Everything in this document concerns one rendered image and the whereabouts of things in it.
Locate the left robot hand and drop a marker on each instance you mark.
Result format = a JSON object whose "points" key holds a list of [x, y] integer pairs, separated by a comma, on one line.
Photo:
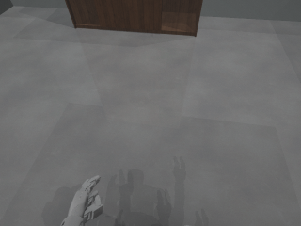
{"points": [[81, 204]]}

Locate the wardrobe door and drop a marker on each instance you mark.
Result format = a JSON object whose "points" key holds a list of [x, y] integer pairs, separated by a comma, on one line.
{"points": [[131, 14], [84, 11]]}

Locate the robot left forearm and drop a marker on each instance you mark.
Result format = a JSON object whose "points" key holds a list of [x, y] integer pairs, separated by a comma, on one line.
{"points": [[73, 220]]}

